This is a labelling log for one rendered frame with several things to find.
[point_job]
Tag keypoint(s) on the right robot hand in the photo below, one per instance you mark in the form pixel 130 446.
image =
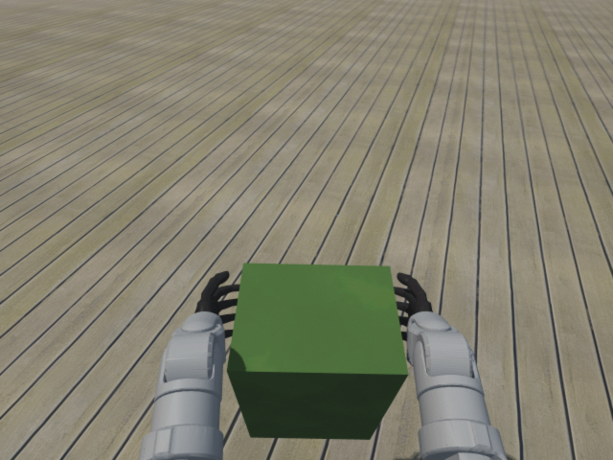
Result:
pixel 416 297

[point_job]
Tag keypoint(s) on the left robot hand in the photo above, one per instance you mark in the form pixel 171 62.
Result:
pixel 211 294

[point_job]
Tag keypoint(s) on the right robot forearm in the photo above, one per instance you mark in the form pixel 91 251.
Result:
pixel 454 417

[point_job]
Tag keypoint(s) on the left robot forearm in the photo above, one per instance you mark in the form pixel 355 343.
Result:
pixel 185 419

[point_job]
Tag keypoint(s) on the carton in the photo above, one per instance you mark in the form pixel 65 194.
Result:
pixel 316 350

